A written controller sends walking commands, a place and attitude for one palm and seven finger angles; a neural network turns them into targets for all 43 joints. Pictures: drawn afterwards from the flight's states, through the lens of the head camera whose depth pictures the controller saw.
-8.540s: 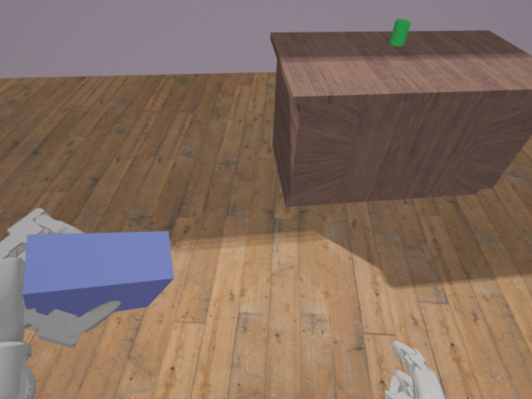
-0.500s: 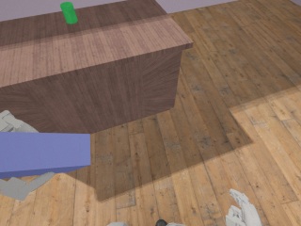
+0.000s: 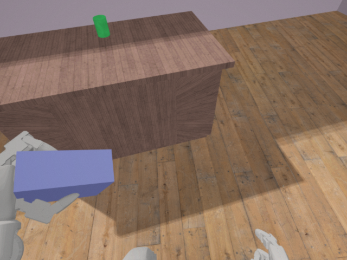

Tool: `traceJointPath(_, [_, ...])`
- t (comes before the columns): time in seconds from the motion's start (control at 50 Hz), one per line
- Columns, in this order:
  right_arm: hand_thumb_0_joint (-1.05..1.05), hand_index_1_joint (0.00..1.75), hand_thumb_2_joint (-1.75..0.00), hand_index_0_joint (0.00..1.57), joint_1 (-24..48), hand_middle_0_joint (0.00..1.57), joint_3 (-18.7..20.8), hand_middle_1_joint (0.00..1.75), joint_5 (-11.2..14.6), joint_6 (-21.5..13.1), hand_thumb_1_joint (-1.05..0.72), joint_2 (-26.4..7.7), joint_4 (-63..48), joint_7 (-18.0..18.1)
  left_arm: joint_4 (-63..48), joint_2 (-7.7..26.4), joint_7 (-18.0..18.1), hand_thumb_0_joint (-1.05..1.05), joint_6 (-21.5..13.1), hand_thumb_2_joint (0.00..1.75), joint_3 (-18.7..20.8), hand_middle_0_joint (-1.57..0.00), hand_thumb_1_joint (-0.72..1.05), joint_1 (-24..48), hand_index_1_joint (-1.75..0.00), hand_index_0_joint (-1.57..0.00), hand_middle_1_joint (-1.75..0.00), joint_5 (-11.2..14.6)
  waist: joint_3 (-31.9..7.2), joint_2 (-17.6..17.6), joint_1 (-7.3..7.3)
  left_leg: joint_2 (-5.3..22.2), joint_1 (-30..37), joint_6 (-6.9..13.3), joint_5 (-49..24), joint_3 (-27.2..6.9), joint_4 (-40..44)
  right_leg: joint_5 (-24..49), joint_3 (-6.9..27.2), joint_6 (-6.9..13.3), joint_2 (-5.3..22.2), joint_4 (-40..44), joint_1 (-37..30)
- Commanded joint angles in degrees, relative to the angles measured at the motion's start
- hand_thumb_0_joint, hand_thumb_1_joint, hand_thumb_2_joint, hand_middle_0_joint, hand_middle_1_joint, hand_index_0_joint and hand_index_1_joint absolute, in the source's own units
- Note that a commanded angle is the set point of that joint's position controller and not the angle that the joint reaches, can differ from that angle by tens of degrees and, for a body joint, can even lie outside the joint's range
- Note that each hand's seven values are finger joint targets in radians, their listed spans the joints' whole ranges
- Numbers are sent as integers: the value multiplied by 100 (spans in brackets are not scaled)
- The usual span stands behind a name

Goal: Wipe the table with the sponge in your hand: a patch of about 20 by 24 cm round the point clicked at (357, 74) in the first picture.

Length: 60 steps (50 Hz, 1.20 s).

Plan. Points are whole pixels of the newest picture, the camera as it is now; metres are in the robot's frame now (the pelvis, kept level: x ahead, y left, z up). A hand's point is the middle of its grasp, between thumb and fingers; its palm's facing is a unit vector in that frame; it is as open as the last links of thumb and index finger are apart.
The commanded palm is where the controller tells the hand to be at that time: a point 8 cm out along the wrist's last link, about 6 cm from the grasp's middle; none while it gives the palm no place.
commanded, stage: take the last steps up to it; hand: left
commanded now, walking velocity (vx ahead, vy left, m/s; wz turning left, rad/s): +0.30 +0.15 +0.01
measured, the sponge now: (78, 176) +0.23 +0.19 +0.14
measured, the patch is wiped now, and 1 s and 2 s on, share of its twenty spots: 0.00 0.00 0.00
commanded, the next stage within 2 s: come to a stop and stand still in 1.88 s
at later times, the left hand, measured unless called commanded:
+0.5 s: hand (44, 132) +0.31 +0.27 +0.17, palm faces +0.34 -0.79 -0.51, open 10.1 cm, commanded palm +0.25 +0.33 +0.18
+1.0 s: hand (36, 85) +0.43 +0.34 +0.18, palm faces +0.33 -0.80 -0.50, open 10.1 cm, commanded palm +0.37 +0.39 +0.18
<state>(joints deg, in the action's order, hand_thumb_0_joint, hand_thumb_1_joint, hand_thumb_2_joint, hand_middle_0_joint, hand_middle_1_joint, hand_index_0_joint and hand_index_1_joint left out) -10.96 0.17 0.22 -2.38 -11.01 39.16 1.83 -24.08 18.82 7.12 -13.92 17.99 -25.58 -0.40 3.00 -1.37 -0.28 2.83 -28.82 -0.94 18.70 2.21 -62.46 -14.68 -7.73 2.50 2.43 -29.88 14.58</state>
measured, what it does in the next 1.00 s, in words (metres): walks ahead: left foot, then right foot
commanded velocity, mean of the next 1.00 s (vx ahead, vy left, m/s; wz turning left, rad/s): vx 0.30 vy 0.15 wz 0.03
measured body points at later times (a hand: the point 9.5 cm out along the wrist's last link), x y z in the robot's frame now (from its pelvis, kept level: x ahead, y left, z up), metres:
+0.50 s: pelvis +0.09 +0.05 -0.01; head +0.12 +0.03 +0.43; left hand +0.29 +0.31 +0.19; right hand +0.25 -0.16 -0.12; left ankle +0.07 +0.16 -0.72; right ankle +0.10 -0.04 -0.74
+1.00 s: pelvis +0.20 +0.12 -0.01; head +0.25 +0.11 +0.44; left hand +0.41 +0.38 +0.21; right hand +0.37 -0.10 -0.10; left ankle +0.22 +0.24 -0.74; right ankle +0.20 +0.02 -0.70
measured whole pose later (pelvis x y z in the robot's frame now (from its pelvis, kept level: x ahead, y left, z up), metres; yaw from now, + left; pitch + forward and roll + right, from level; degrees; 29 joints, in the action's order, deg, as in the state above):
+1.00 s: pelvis +0.20 +0.12 -0.01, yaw -2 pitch +2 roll +1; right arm -9.6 0.5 1.2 -7.1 -7.9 34.4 2.1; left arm -32.5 23.6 8.5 -14.2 23.0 -28.0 1.0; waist 4.3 0.4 0.4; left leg 4.0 -17.6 0.6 14.6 9.8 -31.0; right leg -25.5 -8.0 -1.7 5.3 -53.7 26.8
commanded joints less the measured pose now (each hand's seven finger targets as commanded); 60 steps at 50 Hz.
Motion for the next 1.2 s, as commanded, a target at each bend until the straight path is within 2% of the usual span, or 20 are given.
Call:
traceJointPath(0.0, [0, 30, -90, 20, 512, 20, 224, 30, -54, -330, -90, -524, -1071, 72, -1516, 1385, 234, 0, -448, 130, 1165, -120, 10, -158, -160, -120, -160, 146, -754, 842, -40, 188, 45, 23, -138, 256, 1589, 527, 1411, 611, 1582, 1460, -666])
traceJointPath(0.14, [0, 30, -90, 20, 286, 20, 320, 30, -21, -499, -90, -577, -1224, 208, -1627, 1140, 386, 0, -308, 130, 944, -120, 10, 131, -160, -120, -160, 153, -876, 726, 28, -118, 1833, 182, -448, 790, 3856, 213, 1083, 203, 1120, 477, -553])
traceJointPath(0.2, [0, 30, -90, 20, 212, 20, 436, 30, 59, -529, -90, -842, -1333, 187, -1874, 1094, 363, 0, -396, 130, 876, -120, 10, 452, -160, -120, -160, 137, -1016, -1257, 89, 1606, 3289, 1113, -2139, -1472, 4264, -1566, 86, -371, 16, -2239, 1478])
traceJointPath(0.24, [0, 30, -90, 20, 289, 20, 401, 30, -7, -614, -90, -707, -1167, 204, -1785, 1406, 298, 0, -410, 130, 1055, -120, 10, 359, -160, -120, -160, 108, -786, -1647, 47, 1939, 2753, 1658, -1308, -2029, 4500, -2015, 495, -356, 275, -3110, 1967])
traceJointPath(0.4, [0, 30, -90, 20, 361, 20, 278, 30, 30, -693, -90, -701, -1063, 161, -1758, 1228, 301, 0, -293, 130, 999, -120, 10, -63, -160, -120, -160, 159, -810, -885, -35, 1006, 1185, 730, -829, -144, 3538, -362, -235, -309, 56, 58, -574])
traceJointPath(0.42, [0, 30, -90, 20, 352, 20, 282, 30, 24, -622, -90, -651, -1049, 173, -1565, 1306, 300, 0, -271, 130, 1080, -120, 10, -21, -160, -120, -160, 136, -865, -146, -55, 746, 592, 580, -487, 87, 2619, -201, 458, -84, 497, 570, -1164])
traceJointPath(0.46, [0, 30, -90, 20, 521, 20, 276, 30, 41, -540, -90, -599, -1211, 95, -1227, 1508, 295, 0, -226, 130, 1338, -120, 10, 183, -160, -120, -160, 249, -757, 1906, -91, -92, -1264, 106, 1137, 162, -69, -17, 3832, 878, 2543, 1526, -1736])
traceJointPath(0.48, [0, 30, -90, 20, 444, 20, 359, 30, 41, -511, -90, -686, -1089, 64, -1155, 1439, 245, 0, -273, 130, 1259, -120, 10, 219, -160, -120, -160, 296, -526, 1609, -28, 101, -1371, 16, 906, -369, -709, -331, 3866, 972, 2618, 1661, -1377])
traceJointPath(0.52, [0, 30, -90, 20, 495, 20, 232, 30, 17, -410, -90, -566, -966, 49, -1246, 1356, 194, 0, -404, 130, 1227, -120, 10, 124, -160, -120, -160, 251, -342, 700, -6, 339, -1433, -67, 371, -418, -896, 619, 2567, 836, 2269, 1435, -1111])
traceJointPath(0.58, [0, 30, -90, 20, 506, 20, 189, 30, -22, -329, -90, -534, -1010, 47, -1409, 1206, 212, 0, -495, 130, 1045, -120, 10, 129, -160, -120, -160, 141, -571, 885, 49, 429, -640, -21, 127, -53, 611, 2088, 1077, 526, 1831, 1040, -900])
traceJointPath(0.72, [0, 30, -90, 20, 320, 20, 361, 30, -49, -489, -90, -532, -1272, 168, -2249, 1324, 409, 0, -442, 130, 1114, -120, 10, 236, -160, -120, -160, 93, -1097, 565, 35, -220, 1841, 77, -906, 1097, 3703, 1803, 395, 90, 1211, -255, -732])
traceJointPath(0.76, [0, 30, -90, 20, 192, 20, 509, 30, 16, -516, -90, -806, -1319, 179, -2416, 1242, 419, 0, -506, 130, 1114, -120, 10, 225, -160, -120, -160, 129, -1490, -1525, 133, 1258, 3467, 798, -2489, -956, 3905, -737, -147, -393, 312, -2684, 1066])
traceJointPath(0.78, [0, 30, -90, 20, 159, 20, 523, 30, 43, -548, -90, -801, -1384, 128, -2320, 1321, 407, 0, -553, 130, 1110, -120, 10, 307, -160, -120, -160, 90, -1437, -1596, 85, 1866, 3400, 1299, -3035, -1971, 4137, -2386, 170, -363, 30, -3749, 1681])
traceJointPath(0.82, [0, 30, -90, 20, 283, 20, 501, 30, 53, -572, -90, -717, -1203, 134, -2013, 1555, 336, 0, -510, 130, 1354, -120, 10, 197, -160, -120, -160, 150, -1241, -1587, 91, 2015, 2795, 1694, -1592, -2029, 4331, -1988, 589, -378, 437, -4432, 2266])
traceJointPath(0.9, [0, 30, -90, 20, 325, 20, 411, 30, 96, -723, -90, -643, -1113, 75, -2392, 1183, 239, 0, -499, 130, 1115, -120, 10, -291, -160, -120, -160, 248, -1050, -1302, 12, 1376, 2179, 1257, -1983, -625, 4269, -1198, 163, -444, 425, -2928, 1735])
traceJointPath(1.02, [0, 30, -90, 20, 311, 20, 285, 30, 71, -676, -90, -660, -1082, 208, -1573, 1191, 251, 0, -203, 130, 1077, -120, 10, -281, -160, -120, -160, 251, -1066, -722, -35, 1112, 1474, 764, -1170, -60, 3653, -357, -331, -413, 33, -257, -211])
traceJointPath(1.04, [0, 30, -90, 20, 321, 20, 275, 30, 73, -607, -90, -645, -1098, 235, -1474, 1232, 250, 0, -157, 130, 1083, -120, 10, -139, -160, -120, -160, 214, -1091, -279, -33, 942, 1077, 629, -772, 51, 3120, -61, -42, -292, 230, 300, -726])
traceJointPath(1.08, [0, 30, -90, 20, 475, 20, 214, 30, 25, -511, -90, -506, -1196, 214, -1127, 1579, 268, 0, -129, 130, 1317, -120, 10, 94, -160, -120, -160, 193, -903, 1945, -67, -199, -1006, 154, 1211, 487, 487, 769, 3490, 690, 2333, 1298, -1731])
traceJointPath(1.1, [0, 30, -90, 20, 371, 20, 337, 30, 33, -512, -90, -694, -1104, 118, -1135, 1425, 235, 0, -152, 130, 1195, -120, 10, 359, -160, -120, -160, 301, -879, 2115, -25, -74, -1184, 32, 1007, -173, -497, 706, 3700, 751, 2583, 1452, -1636])
traceJointPath(1.18, [0, 30, -90, 20, 588, 20, 158, 30, -15, -375, -90, -542, -968, 93, -1269, 1285, 200, 0, -380, 130, 1093, -120, 10, 156, -160, -120, -160, 179, -636, 647, -27, 221, -1330, -84, 213, -251, -841, 2859, 1545, 537, 1985, 924, -1385])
